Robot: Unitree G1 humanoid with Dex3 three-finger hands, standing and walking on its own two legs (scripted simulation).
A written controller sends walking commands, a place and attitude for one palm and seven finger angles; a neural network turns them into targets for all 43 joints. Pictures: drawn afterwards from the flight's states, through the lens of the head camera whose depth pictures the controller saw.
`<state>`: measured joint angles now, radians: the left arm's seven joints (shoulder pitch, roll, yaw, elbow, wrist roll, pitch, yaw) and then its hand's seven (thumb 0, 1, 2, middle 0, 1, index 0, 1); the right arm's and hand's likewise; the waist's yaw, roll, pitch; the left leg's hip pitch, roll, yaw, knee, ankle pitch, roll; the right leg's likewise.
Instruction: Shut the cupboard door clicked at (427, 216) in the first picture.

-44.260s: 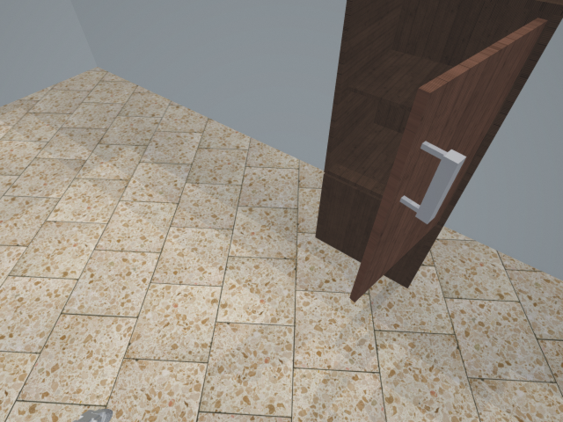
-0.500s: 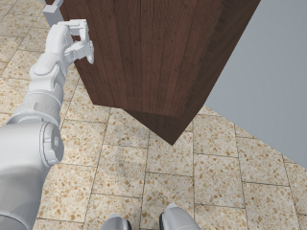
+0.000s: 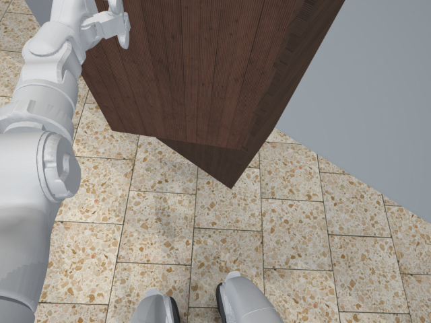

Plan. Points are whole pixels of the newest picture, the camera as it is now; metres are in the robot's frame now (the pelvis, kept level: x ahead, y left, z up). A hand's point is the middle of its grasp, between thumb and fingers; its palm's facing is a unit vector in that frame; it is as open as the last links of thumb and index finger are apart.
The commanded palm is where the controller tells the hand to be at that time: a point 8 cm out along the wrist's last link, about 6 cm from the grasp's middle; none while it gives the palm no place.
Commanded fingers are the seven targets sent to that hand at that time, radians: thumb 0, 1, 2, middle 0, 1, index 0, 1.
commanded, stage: push the door shut along its arc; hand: left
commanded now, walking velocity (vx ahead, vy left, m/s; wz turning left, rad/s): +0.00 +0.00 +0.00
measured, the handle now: (57, 12) +0.62 +0.14 +0.14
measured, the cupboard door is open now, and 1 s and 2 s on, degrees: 28 18 18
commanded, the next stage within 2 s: pull the fist back off the door in 0.28 s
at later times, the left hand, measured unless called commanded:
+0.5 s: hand (135, 1) +0.61 +0.02 +0.16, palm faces -0.14 -0.98 +0.11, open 3.2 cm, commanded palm +0.61 +0.05 +0.14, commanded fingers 0.00 0.90 0.90 -1.30 -1.50 -1.30 -1.50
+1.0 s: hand (144, 26) +0.57 +0.01 +0.14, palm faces +0.00 -1.00 -0.03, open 3.1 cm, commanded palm +0.53 +0.06 +0.14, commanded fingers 0.00 0.90 0.90 -1.30 -1.50 -1.30 -1.50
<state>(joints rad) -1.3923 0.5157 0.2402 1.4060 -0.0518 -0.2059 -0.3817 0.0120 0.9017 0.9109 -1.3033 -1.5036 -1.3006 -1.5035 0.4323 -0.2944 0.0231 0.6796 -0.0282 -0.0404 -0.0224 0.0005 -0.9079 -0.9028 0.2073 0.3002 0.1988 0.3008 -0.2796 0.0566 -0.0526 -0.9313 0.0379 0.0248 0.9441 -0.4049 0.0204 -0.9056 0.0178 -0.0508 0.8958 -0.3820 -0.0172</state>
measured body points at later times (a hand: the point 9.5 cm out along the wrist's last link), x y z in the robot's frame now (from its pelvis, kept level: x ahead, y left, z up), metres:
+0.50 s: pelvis +0.00 -0.01 -0.01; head +0.17 +0.00 +0.41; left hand +0.61 +0.07 +0.15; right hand -0.08 -0.26 -0.11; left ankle +0.01 +0.11 -0.68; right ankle +0.02 -0.11 -0.68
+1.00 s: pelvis +0.02 -0.02 +0.02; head +0.14 -0.03 +0.45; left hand +0.57 +0.06 +0.14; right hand -0.05 -0.26 -0.10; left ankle +0.01 +0.11 -0.68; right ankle +0.02 -0.11 -0.68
